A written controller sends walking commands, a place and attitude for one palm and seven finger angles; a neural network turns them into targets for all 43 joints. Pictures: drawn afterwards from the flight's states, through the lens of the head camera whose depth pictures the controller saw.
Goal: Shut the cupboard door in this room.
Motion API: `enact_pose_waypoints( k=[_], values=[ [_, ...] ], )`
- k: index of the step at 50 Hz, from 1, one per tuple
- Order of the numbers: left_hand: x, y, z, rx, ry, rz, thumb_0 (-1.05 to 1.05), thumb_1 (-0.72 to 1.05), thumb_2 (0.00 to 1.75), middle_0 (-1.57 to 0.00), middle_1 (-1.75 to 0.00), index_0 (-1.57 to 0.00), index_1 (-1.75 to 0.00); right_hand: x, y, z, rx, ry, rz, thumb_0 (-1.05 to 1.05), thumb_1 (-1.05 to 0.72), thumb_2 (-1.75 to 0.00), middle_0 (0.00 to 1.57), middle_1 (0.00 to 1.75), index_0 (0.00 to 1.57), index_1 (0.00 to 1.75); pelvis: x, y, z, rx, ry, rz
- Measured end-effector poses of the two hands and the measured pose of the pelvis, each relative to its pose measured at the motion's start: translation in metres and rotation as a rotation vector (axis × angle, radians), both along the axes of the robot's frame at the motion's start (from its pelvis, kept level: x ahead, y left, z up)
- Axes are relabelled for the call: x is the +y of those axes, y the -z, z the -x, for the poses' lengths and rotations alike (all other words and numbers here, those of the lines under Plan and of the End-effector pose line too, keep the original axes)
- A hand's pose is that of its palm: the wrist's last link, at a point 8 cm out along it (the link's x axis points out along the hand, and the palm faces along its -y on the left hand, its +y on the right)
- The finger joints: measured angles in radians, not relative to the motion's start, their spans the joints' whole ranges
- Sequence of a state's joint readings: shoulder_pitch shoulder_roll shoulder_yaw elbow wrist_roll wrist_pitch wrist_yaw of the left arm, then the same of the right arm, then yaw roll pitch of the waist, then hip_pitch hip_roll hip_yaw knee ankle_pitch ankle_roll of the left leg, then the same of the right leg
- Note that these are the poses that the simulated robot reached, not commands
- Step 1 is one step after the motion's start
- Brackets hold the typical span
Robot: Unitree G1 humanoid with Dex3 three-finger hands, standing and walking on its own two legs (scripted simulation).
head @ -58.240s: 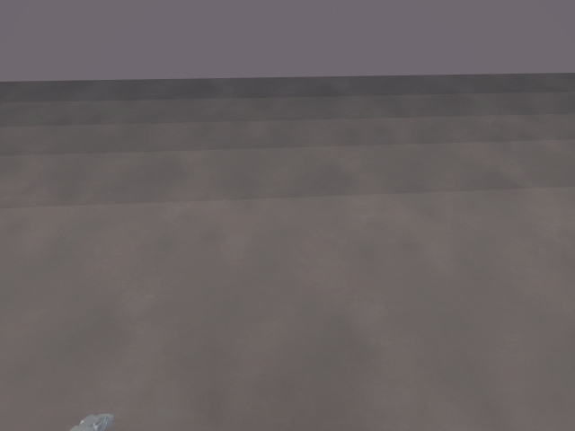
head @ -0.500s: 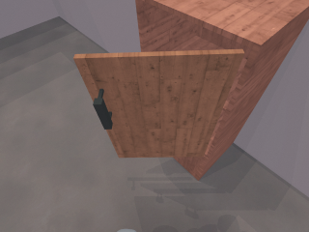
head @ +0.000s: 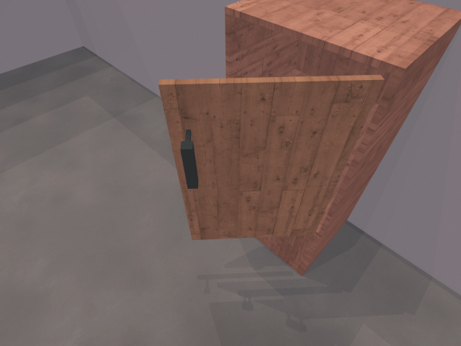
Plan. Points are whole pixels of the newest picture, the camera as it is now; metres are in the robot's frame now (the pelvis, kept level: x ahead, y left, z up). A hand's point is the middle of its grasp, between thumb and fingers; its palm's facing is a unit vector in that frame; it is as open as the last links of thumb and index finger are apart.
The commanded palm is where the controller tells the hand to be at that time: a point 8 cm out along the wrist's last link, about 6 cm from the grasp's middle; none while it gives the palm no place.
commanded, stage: come to a stop and stand still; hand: left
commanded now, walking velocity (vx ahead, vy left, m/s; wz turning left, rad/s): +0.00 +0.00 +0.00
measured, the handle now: (190, 159) +0.48 +0.12 +0.03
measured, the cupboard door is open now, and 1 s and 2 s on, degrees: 47 47 47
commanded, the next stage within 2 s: look again from close up in 1.12 s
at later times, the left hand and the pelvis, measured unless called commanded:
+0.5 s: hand out of the picture +0.03 +0.17 -0.17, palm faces -0.01 -0.98 -0.20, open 7.3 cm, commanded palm none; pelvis +0.02 -0.01 +0.00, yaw +0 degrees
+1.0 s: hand out of the picture +0.06 +0.14 -0.17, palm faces +0.01 -0.98 -0.21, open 7.3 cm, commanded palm none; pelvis +0.03 -0.04 +0.01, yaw +0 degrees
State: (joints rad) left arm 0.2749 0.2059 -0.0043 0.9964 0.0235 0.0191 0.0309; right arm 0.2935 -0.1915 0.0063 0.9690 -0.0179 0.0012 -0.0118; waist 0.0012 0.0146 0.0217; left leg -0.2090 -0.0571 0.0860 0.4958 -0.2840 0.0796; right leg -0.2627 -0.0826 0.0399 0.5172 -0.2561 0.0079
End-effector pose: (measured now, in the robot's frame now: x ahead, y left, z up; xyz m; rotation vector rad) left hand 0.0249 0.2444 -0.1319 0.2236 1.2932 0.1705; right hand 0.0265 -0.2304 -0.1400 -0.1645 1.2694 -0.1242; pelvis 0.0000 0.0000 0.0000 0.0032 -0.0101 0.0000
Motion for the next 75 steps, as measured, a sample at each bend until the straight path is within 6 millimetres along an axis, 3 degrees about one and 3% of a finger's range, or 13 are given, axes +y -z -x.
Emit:
enact_pose_waypoints(
  k=[10,21,31,47,75],
  values=[
    [-0.002,0.004,0.014,0.086,-0.008,0.026,0.00,0.91,0.90,-0.20,-0.30,-0.20,-0.30,0.008,0.000,0.019,0.090,0.020,0.001,0.00,-0.91,-0.90,0.20,0.30,0.20,0.30,0.006,-0.002,-0.008,0.006,0.008,-0.003],
    [-0.026,0.011,0.000,0.095,-0.014,0.066,0.00,0.91,0.90,-0.20,-0.30,-0.20,-0.30,0.003,0.001,-0.002,0.080,0.025,0.007,0.00,-0.91,-0.90,0.20,0.30,0.20,0.30,-0.002,-0.003,-0.019,-0.002,0.009,-0.004],
    [-0.036,0.009,-0.015,0.074,-0.015,0.055,0.00,0.91,0.90,-0.20,-0.30,-0.20,-0.30,-0.013,0.000,-0.020,0.062,0.022,0.015,0.00,-0.91,-0.90,0.20,0.30,0.20,0.30,-0.015,-0.003,-0.028,-0.001,0.005,-0.004],
    [-0.052,0.006,-0.026,0.049,-0.017,0.049,0.00,0.91,0.90,-0.20,-0.30,-0.20,-0.30,-0.031,-0.001,-0.024,0.082,0.019,0.010,0.00,-0.91,-0.90,0.20,0.30,0.20,0.30,-0.035,-0.005,-0.033,0.002,-0.002,-0.003],
    [-0.069,0.008,-0.003,0.078,-0.044,0.067,0.00,0.92,0.90,-0.20,-0.30,-0.20,-0.30,-0.037,-0.003,-0.002,0.126,0.022,0.002,0.00,-0.91,-0.90,0.20,0.30,0.20,0.30,-0.048,-0.008,-0.026,-0.002,-0.010,-0.002]
  ],
)
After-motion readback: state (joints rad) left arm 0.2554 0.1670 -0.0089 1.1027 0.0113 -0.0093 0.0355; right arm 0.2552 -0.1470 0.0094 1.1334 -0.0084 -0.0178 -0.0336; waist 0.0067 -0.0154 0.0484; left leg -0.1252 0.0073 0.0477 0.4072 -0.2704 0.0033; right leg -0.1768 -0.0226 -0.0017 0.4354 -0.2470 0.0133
